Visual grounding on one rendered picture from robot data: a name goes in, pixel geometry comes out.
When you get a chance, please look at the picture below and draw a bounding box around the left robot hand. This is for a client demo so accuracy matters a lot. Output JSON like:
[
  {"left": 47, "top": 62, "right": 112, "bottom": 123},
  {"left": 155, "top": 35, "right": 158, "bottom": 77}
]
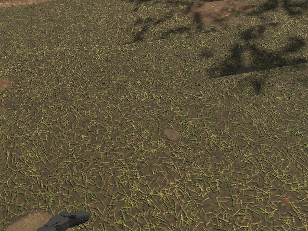
[{"left": 37, "top": 211, "right": 90, "bottom": 231}]

